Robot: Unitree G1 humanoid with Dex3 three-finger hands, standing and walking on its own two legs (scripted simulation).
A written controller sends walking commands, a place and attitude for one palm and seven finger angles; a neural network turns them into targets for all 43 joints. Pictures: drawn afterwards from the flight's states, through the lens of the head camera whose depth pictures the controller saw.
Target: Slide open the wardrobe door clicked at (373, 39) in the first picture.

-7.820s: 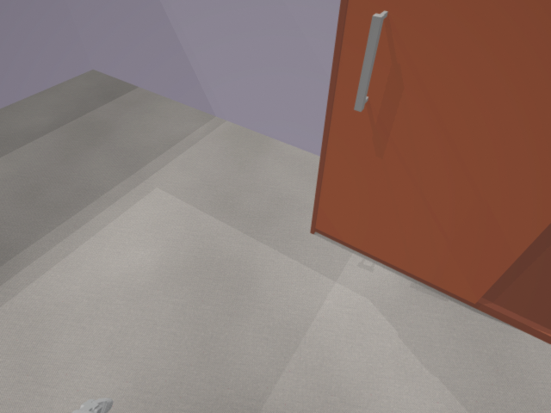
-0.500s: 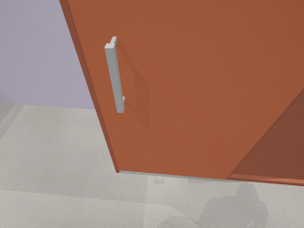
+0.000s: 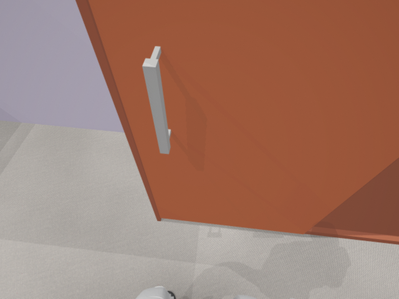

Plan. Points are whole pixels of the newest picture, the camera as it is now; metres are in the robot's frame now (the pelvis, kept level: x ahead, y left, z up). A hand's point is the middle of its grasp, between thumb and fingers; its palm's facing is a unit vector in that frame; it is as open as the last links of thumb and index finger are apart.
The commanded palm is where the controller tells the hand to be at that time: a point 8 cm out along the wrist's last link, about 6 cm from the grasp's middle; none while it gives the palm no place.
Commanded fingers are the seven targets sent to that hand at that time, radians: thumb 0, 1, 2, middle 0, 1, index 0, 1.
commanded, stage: come to a stop and stand still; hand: left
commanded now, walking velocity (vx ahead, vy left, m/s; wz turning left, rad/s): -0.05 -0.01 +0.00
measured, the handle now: (161, 107) +0.47 +0.12 +0.10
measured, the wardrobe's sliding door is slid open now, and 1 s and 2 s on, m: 0.00 0.00 0.00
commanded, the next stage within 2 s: look again from close up in 1.12 s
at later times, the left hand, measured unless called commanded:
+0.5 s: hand out of the picture -0.05 +0.14 -0.14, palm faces +0.12 -0.96 -0.24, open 7.3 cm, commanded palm none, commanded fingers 0.00 0.90 0.90 -0.20 -0.30 -0.20 -0.30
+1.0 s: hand out of the picture -0.08 +0.16 -0.16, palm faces +0.08 -0.99 -0.15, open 7.3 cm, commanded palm none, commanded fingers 0.00 0.90 0.90 -0.20 -0.30 -0.20 -0.30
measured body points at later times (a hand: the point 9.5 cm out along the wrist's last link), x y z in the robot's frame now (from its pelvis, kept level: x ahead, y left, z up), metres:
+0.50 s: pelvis -0.04 -0.04 +0.02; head -0.02 -0.06 +0.47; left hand -0.06 +0.19 -0.12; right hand -0.02 -0.29 -0.15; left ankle -0.07 +0.10 -0.68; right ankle -0.02 -0.11 -0.73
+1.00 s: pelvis -0.05 +0.01 +0.02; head -0.05 +0.01 +0.47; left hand -0.08 +0.21 -0.15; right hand -0.05 -0.21 -0.14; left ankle -0.05 +0.11 -0.73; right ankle -0.02 -0.11 -0.73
